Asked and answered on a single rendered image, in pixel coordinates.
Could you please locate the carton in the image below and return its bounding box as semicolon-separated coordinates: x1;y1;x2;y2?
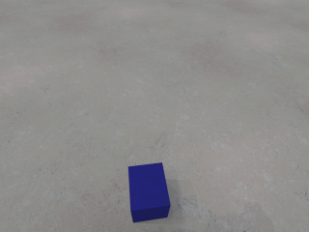
128;162;171;223

